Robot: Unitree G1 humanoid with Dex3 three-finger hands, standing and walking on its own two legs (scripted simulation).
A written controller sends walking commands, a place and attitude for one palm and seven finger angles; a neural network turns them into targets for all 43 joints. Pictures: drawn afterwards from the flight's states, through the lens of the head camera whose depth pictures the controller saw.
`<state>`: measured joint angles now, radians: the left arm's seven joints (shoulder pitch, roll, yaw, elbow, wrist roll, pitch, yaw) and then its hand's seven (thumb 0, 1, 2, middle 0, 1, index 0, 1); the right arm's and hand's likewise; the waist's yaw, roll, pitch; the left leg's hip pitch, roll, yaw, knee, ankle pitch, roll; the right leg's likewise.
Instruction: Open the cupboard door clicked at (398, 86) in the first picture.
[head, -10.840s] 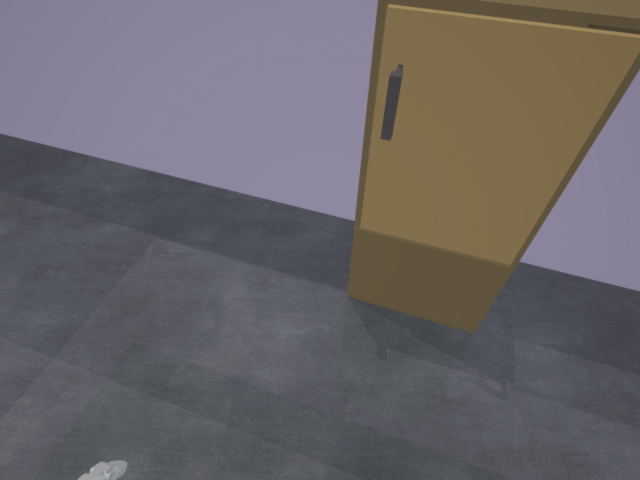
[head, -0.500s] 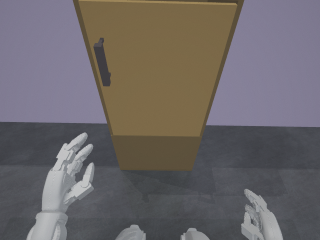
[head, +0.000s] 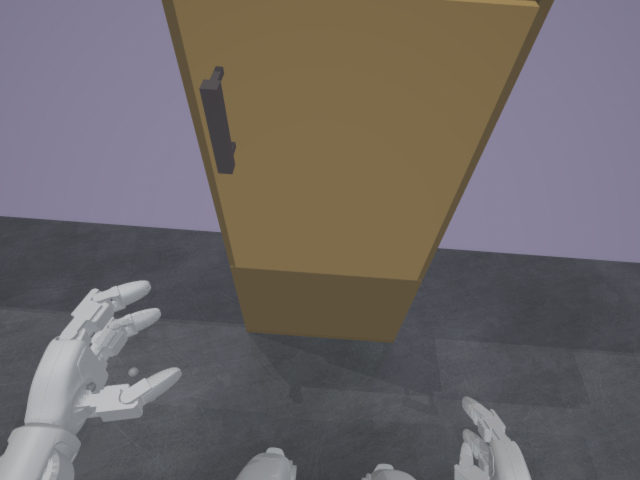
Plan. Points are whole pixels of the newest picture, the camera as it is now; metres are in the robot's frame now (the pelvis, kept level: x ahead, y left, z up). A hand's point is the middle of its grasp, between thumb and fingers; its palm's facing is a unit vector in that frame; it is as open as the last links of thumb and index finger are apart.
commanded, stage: raise the hand with hooked fingers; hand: left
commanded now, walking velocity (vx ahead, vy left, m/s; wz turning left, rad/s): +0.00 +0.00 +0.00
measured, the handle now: (222, 122) +0.56 +0.19 +0.13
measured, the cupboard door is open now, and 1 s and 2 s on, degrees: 0 0 0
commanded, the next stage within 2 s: move the hooked fingers beside the handle in 1.30 s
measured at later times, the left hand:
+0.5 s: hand (111, 289) +0.29 +0.25 +0.11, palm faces +0.06 -1.00 -0.05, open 13.6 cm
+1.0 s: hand (103, 238) +0.32 +0.26 +0.15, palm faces +0.05 -1.00 -0.02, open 14.0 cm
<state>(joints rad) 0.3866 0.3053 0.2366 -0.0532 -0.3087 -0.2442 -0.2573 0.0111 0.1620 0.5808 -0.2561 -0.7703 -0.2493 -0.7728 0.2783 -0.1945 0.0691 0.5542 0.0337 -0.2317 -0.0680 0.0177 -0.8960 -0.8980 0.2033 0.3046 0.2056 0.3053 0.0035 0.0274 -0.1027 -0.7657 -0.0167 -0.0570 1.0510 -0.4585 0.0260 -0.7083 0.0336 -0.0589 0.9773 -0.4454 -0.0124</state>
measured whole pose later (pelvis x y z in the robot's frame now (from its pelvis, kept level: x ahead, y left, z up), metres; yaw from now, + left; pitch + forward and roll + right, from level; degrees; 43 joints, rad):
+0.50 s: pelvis +0.04 -0.01 +0.02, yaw +0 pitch +9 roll -2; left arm 0.18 0.37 0.35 0.10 -0.37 -0.18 -0.38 0.00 -0.41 0.34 -0.30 -1.14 -0.29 -1.14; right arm 0.25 -0.26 0.05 0.53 0.05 -0.20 -0.09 0.02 -0.90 -0.90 0.20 0.30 0.20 0.30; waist 0.02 0.03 -0.11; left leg -0.60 -0.02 -0.05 0.90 -0.45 0.02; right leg -0.55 0.03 -0.05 0.84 -0.44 -0.02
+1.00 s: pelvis +0.03 -0.01 +0.04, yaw -1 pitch +5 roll -1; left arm -0.08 0.44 0.42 0.36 -0.35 -0.11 -0.44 -0.01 -0.50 0.30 -0.30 -1.20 -0.30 -1.20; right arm 0.30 -0.28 0.05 0.56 0.07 -0.17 -0.10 0.02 -0.90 -0.90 0.20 0.30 0.20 0.30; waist 0.00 0.02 -0.08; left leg -0.48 -0.01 -0.03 0.76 -0.37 0.01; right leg -0.45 0.04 -0.02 0.72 -0.36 -0.02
